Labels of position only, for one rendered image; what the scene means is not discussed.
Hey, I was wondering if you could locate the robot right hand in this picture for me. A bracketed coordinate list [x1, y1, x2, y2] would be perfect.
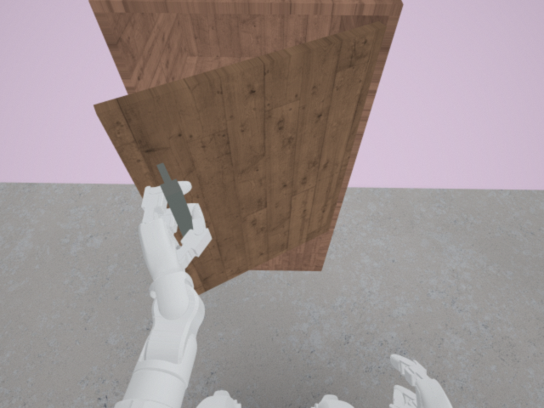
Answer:
[389, 354, 453, 408]

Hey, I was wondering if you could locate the robot left shin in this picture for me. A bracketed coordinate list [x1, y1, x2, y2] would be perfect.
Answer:
[213, 390, 230, 397]

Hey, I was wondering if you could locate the handle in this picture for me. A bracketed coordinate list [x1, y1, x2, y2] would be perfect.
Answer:
[157, 163, 193, 237]

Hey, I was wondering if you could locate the cupboard door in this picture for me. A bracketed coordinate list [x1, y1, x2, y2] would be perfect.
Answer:
[93, 21, 387, 295]

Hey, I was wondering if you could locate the robot left hand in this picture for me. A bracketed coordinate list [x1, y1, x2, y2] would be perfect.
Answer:
[139, 181, 212, 281]

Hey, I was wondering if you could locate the robot right shin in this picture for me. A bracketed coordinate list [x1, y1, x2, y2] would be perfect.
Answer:
[321, 394, 338, 401]

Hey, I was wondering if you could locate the robot shin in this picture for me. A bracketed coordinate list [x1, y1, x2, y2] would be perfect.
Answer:
[213, 390, 230, 397]
[321, 394, 338, 401]

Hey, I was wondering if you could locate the robot left forearm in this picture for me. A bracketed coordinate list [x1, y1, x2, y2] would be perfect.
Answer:
[114, 271, 205, 408]

